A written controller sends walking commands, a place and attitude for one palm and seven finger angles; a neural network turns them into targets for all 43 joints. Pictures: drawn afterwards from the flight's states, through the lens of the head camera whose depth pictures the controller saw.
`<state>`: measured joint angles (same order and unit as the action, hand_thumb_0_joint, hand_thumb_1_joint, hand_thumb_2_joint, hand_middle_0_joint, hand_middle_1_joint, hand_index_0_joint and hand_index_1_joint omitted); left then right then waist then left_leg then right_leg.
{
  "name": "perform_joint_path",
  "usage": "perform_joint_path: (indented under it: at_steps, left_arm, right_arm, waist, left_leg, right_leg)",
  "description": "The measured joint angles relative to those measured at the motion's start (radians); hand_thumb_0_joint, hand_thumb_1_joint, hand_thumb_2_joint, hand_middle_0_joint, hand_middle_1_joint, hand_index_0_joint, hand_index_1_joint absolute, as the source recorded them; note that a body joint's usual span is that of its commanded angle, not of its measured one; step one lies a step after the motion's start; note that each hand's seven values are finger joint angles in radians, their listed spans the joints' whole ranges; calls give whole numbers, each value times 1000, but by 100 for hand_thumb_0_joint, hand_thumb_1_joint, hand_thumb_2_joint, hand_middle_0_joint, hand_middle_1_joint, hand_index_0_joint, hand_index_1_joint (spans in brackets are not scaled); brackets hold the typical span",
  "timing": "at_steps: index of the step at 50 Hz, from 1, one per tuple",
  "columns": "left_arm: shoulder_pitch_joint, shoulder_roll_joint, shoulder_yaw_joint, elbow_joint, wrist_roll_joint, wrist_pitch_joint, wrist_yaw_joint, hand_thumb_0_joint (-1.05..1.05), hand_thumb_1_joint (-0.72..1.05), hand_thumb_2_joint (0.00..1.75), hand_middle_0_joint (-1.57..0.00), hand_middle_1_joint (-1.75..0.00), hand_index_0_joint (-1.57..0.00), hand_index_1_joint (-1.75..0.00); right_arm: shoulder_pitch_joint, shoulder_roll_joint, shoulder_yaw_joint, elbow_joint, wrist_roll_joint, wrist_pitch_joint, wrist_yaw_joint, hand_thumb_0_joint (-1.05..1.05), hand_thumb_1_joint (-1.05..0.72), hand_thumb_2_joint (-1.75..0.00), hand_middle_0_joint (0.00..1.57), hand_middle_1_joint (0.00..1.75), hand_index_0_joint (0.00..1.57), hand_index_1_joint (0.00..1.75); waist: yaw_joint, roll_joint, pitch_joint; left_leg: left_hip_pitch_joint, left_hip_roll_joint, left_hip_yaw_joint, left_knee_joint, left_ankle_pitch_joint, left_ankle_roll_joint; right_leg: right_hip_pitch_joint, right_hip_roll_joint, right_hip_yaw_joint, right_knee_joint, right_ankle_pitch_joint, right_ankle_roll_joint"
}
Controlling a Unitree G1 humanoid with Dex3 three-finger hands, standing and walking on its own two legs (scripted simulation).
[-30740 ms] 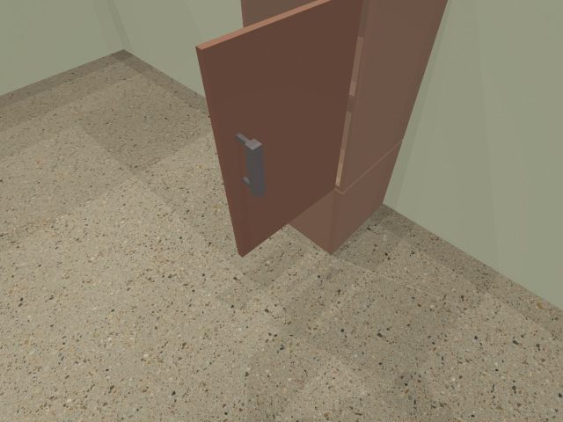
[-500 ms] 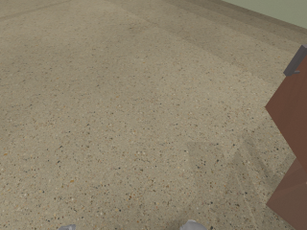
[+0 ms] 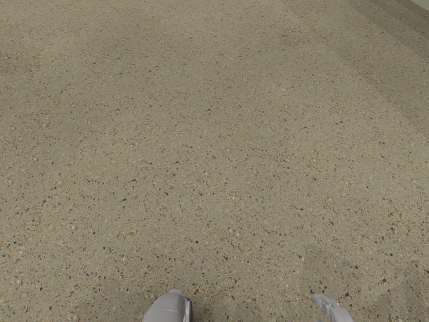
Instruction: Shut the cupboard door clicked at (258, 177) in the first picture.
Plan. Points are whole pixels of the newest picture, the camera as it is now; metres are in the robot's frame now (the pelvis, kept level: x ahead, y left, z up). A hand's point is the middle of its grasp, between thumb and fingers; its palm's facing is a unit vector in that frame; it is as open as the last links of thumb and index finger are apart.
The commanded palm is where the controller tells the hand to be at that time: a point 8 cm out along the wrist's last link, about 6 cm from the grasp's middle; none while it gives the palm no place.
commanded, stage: walk to a spot facing it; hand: left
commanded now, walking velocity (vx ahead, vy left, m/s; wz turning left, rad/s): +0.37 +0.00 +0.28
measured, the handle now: out of the picture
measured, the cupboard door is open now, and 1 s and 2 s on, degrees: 53 53 53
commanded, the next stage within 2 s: turn to face it in 0.64 s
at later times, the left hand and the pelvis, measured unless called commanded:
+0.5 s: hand (155, 241) +0.28 +0.17 -0.15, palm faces +0.12 -0.96 -0.23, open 7.3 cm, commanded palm none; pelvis +0.21 -0.02 -0.01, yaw +7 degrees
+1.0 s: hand (152, 242) +0.29 +0.19 -0.19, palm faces +0.32 -0.93 -0.16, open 7.4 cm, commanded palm none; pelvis +0.37 +0.04 -0.01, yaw +12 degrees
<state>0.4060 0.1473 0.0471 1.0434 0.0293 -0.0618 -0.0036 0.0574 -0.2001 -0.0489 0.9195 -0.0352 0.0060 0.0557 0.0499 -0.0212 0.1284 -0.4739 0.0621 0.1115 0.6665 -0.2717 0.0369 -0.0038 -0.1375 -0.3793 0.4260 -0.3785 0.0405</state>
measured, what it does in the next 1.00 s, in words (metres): walks ahead: left foot, then right foot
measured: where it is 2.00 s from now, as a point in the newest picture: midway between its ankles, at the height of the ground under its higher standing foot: (211, 257)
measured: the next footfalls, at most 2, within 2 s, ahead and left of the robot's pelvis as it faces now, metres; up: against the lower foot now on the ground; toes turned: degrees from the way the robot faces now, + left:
left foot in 0.04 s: +0.15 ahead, +0.13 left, +0.00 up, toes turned +8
right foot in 0.40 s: +0.29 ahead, -0.12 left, +0.00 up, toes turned -2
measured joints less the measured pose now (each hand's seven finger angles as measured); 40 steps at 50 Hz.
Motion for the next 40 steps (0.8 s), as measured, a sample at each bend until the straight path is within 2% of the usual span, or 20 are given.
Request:
perform_joint_path:
  at_steps: [2, 3, 5, 7, 10, 13, 17, 20, 21, 23, 25, 28, 33, 37, 40]
  left_arm:
    - [38, 3, 0, 14, -6, 12, -5, 1, 91, 90, -20, -30, -20, -30]
    - [44, 5, 0, 20, -9, 24, -10, 1, 91, 90, -20, -30, -20, -30]
    - [14, 28, 1, 22, -9, 54, -11, 1, 91, 90, -20, -30, -20, -30]
    - [-30, 45, 11, 11, -7, 65, -7, 1, 91, 90, -20, -30, -20, -30]
    - [-99, 56, 21, -26, -1, 62, -12, 1, 91, 90, -19, -30, -20, -30]
    - [-155, 53, 23, -69, -1, 57, -18, 1, 91, 90, -19, -30, -20, -30]
    - [-215, 50, 21, -109, -1, 51, -30, 1, 91, 90, -19, -30, -20, -30]
    - [-231, 56, 19, -132, 1, 33, -37, 1, 91, 90, -19, -30, -20, -30]
    - [-236, 55, 18, -135, 4, 19, -35, 1, 91, 90, -19, -30, -20, -30]
    - [-233, 40, 11, -134, 4, 2, -27, 0, 91, 90, -19, -30, -20, -30]
    - [-206, 24, 6, -120, 2, -1, -16, 0, 91, 90, -19, -30, -20, -30]
    - [-159, 4, 10, -88, -4, -3, 3, 0, 92, 90, -20, -30, -20, -30]
    - [-106, 11, 8, -52, -7, -14, 13, 0, 95, 90, -20, -30, -20, -30]
    - [-79, 4, -3, -33, -8, -5, 12, 0, 93, 90, -20, -30, -20, -30]
    - [-52, 2, -10, -19, -8, 3, 15, 1, 92, 90, -20, -30, -20, -30]
  right_arm:
    - [-12, -4, 10, -24, -4, -23, -2, 1, -91, -90, 20, 30, 19, 29]
    - [-16, -6, 9, -36, -5, -38, -8, 1, -91, -90, 20, 30, 19, 29]
    - [-12, 4, 15, -40, -1, -57, -27, 0, -91, -90, 20, 30, 20, 29]
    - [17, 13, 23, -31, 2, -59, -42, 0, -91, -90, 20, 30, 20, 29]
    - [80, 24, 28, 10, 2, -53, -57, 0, -91, -90, 20, 30, 20, 29]
    - [147, 18, 12, 54, 5, -46, -68, 0, -93, -90, 21, 30, 20, 30]
    - [224, 2, 3, 105, 2, -33, -61, 0, -94, -90, 21, 30, 20, 30]
    - [280, 0, -1, 134, 4, -23, -56, 0, -93, -90, 21, 30, 20, 30]
    - [294, -2, -3, 143, 8, -20, -55, 0, -93, -90, 21, 30, 20, 30]
    - [297, -9, -10, 161, 8, -4, -51, 0, -92, -90, 20, 30, 20, 29]
    - [288, -10, -16, 168, 4, 0, -46, 1, -92, -90, 20, 30, 20, 29]
    - [273, -3, -18, 153, 3, -8, -40, 1, -92, -90, 20, 30, 20, 29]
    - [214, 19, -10, 114, 5, 0, -29, 1, -92, -90, 20, 30, 19, 29]
    - [134, 19, 4, 83, 8, 11, -17, 1, -92, -90, 20, 30, 19, 29]
    - [68, 11, 13, 57, 6, 5, -18, 1, -91, -90, 20, 30, 19, 29]
  waist:
    - [1, 1, -9]
    - [-7, 8, -10]
    - [-10, -8, 7]
    - [-10, -16, 5]
    - [-19, -9, -15]
    - [-36, 5, -43]
    - [-62, 20, -66]
    - [-75, 19, -81]
    - [-75, 24, -83]
    - [-73, 43, -77]
    - [-78, 45, -81]
    - [-94, 43, -91]
    - [-93, 25, -67]
    - [-71, 20, -23]
    - [-43, 10, 6]
  left_leg:
    - [75, -20, 14, -90, 22, 29]
    - [71, -20, 11, -76, 91, 31]
    - [73, -36, 12, -10, 59, 21]
    - [109, -48, 9, -25, 23, 11]
    - [175, -64, -8, -103, 29, 2]
    - [241, -75, -25, -178, 35, 1]
    - [312, -73, -44, -220, 7, -14]
    - [328, -66, -61, -157, -70, -28]
    - [305, -62, -73, -77, -125, -18]
    - [213, -68, -115, 182, -206, 2]
    - [110, -71, -120, 400, -138, 5]
    - [-7, -39, -107, 502, -14, -12]
    - [-117, -1, -71, 399, 45, -36]
    - [-118, 0, -22, 195, 59, -35]
    - [-68, -26, 7, 51, 68, -13]
  right_leg:
    - [-27, -38, 7, 140, -75, 15]
    - [-79, -47, 49, 288, -112, 12]
    - [-208, -33, 189, 577, -141, -3]
    - [-323, -12, 263, 718, -104, -11]
    - [-436, -5, 304, 691, -24, -16]
    - [-485, -5, 318, 547, 42, -15]
    - [-462, 15, 309, 340, 109, -9]
    - [-373, 46, 293, 197, 116, -9]
    - [-361, 54, 286, 191, 132, -35]
    - [-343, 65, 260, 222, 101, -71]
    - [-294, 70, 243, 178, 89, -79]
    - [-203, 77, 204, 56, 109, -75]
    - [-91, 78, 135, -61, 104, -70]
    - [-28, 73, 82, -70, 58, -50]
    - [0, 53, 63, -18, -5, -27]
